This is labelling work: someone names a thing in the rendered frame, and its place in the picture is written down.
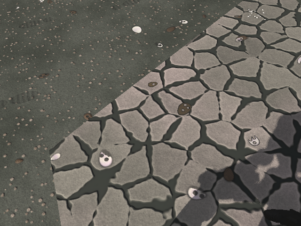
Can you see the right robot hand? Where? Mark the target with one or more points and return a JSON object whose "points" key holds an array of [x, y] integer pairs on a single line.
{"points": [[284, 217]]}

